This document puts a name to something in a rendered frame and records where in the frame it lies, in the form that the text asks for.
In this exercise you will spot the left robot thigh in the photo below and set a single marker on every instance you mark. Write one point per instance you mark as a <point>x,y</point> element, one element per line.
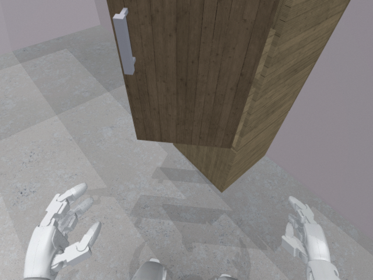
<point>150,270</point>

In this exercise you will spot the robot right forearm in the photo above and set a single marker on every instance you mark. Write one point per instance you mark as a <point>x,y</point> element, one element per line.
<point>321,270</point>

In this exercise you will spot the cupboard door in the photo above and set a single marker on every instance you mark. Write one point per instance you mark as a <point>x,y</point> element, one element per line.
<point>195,64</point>

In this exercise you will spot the left robot hand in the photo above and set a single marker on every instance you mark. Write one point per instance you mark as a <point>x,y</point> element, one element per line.
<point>42,258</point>

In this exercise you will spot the handle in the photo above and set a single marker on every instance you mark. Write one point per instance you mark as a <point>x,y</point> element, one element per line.
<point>121,30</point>

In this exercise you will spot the right robot hand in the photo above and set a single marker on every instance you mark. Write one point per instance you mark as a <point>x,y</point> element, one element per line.
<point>312,244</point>

